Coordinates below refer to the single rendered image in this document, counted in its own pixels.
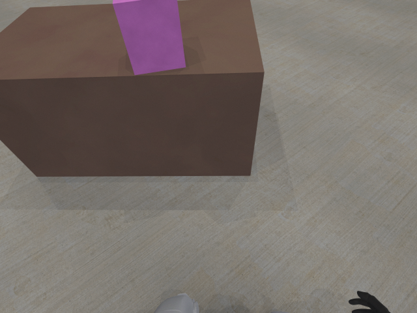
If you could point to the left robot thigh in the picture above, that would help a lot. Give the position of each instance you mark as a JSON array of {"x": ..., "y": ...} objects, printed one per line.
[{"x": 178, "y": 304}]

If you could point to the carton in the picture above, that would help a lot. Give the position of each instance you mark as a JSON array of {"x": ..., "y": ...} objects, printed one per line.
[{"x": 152, "y": 34}]

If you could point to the pedestal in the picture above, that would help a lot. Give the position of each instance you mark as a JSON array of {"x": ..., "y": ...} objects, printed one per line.
[{"x": 71, "y": 106}]

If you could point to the right robot hand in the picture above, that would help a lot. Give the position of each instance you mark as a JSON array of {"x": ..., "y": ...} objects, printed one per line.
[{"x": 370, "y": 301}]

